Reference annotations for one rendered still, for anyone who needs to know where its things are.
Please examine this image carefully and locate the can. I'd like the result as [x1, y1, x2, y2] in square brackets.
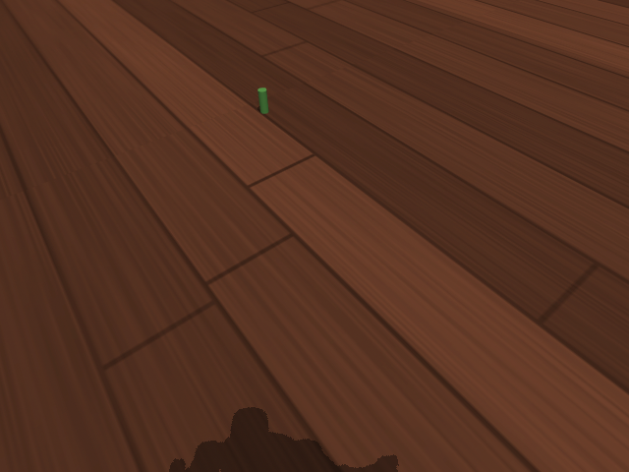
[257, 88, 269, 114]

